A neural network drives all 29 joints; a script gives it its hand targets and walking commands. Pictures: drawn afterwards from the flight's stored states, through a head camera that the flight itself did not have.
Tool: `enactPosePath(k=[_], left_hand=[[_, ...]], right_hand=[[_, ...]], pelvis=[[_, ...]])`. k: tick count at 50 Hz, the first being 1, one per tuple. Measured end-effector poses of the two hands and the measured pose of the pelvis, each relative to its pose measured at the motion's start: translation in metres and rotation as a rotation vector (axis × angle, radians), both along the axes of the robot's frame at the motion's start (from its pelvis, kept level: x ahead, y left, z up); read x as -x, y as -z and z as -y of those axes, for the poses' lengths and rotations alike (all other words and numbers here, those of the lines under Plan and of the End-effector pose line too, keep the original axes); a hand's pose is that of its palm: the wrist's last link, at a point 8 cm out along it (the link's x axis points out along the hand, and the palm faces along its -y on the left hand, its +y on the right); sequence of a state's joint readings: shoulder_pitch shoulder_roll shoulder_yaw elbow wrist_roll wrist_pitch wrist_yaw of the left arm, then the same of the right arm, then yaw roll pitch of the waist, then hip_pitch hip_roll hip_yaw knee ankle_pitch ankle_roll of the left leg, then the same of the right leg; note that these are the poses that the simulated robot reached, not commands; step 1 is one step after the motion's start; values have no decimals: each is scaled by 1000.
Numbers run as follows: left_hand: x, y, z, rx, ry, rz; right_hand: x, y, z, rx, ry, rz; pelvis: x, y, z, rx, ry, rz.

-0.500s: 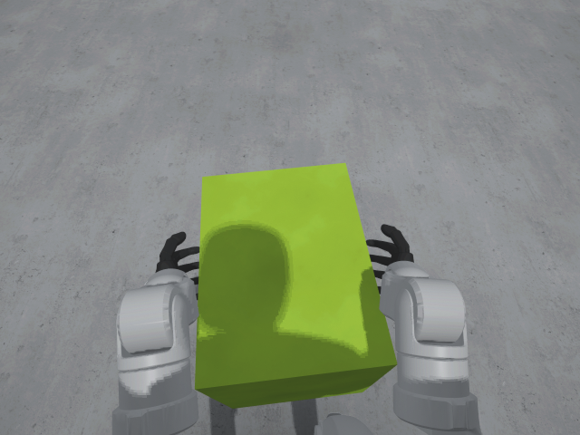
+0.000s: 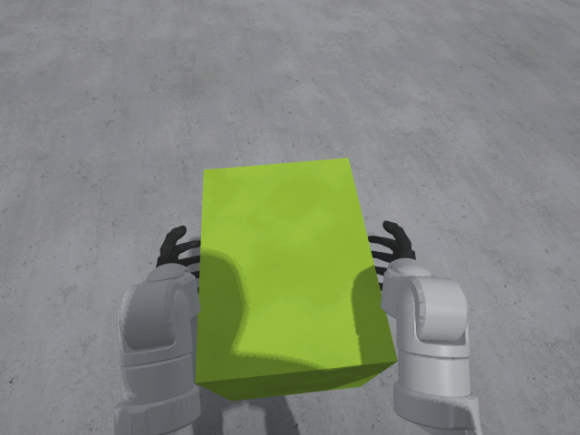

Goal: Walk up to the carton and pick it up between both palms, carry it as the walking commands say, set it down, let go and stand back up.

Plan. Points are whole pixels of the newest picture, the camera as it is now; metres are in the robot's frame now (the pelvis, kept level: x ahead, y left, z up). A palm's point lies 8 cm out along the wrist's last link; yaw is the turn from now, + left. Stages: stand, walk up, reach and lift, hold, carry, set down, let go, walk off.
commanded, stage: carry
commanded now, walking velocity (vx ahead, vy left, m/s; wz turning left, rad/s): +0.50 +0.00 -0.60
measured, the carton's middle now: (287, 285) +0.34 +0.01 -0.03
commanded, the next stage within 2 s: none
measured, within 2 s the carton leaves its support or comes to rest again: neither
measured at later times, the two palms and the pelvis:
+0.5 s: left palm (268, 102) +0.68 +0.05 +0.07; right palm (419, 127) +0.61 -0.23 +0.07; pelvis +0.36 -0.03 +0.01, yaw -15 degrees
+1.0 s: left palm (347, 22) +1.06 -0.15 +0.06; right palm (456, 53) +0.92 -0.41 +0.06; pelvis +0.72 -0.15 -0.02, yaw -29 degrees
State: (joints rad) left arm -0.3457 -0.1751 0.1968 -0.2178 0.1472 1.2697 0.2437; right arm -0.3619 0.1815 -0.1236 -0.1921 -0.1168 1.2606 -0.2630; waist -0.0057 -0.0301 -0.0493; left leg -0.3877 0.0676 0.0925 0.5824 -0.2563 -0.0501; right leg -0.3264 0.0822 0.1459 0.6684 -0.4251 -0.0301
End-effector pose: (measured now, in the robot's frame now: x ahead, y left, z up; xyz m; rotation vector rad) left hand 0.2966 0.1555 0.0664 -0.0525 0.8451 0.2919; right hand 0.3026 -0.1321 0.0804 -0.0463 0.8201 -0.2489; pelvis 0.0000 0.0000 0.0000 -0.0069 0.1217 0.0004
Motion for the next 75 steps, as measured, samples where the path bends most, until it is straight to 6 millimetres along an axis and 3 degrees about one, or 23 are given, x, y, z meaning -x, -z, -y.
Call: enactPosePath(k=[7,14,22,30,37,42,49,56,67,71,75], left_hand=[[-107,3,19,10,85,-23],[-217,12,54,2,121,22],[-336,4,94,-6,194,-36],[-481,4,135,-1,328,2],[-585,2,188,2,441,-37],[-653,2,229,36,470,-11],[-749,5,297,-2,466,73],[-823,10,364,-17,557,-39],[-956,-1,475,-7,723,-15],[-991,-7,525,5,784,-2],[-1024,-9,575,22,812,24]], right_hand=[[-82,-1,18,11,88,-23],[-181,12,53,-5,128,19],[-276,9,89,-7,196,-53],[-382,11,119,-12,335,-16],[-456,5,160,-7,453,-54],[-514,-1,196,12,493,-26],[-612,16,266,-19,482,51],[-661,21,319,-34,563,-67],[-757,6,400,-21,737,-44],[-779,0,438,-22,804,-25],[-805,-2,482,-11,840,3]], pelvis=[[-91,-6,-5,50,82,-38],[-201,18,18,50,119,24],[-311,-5,31,5,209,42],[-445,6,25,1,339,18],[-542,-12,40,35,452,-41],[-607,-8,70,53,468,-18],[-709,23,140,51,483,60],[-785,-2,178,31,567,63],[-923,-10,230,23,734,-22],[-963,-14,258,38,788,-43],[-999,-5,300,44,811,-19]])
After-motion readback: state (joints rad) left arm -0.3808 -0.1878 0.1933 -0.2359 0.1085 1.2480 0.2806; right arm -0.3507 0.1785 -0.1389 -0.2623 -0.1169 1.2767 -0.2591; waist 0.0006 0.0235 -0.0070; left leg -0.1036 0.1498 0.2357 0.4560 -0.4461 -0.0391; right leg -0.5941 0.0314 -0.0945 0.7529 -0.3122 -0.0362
